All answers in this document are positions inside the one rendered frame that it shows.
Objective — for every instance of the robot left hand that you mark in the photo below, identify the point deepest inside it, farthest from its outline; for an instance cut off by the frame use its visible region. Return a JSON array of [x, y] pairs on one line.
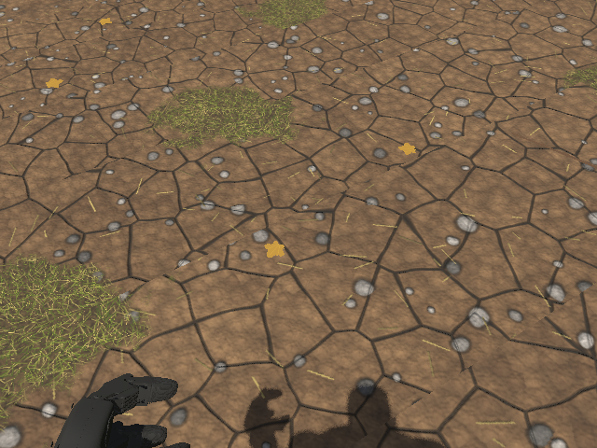
[[90, 423]]

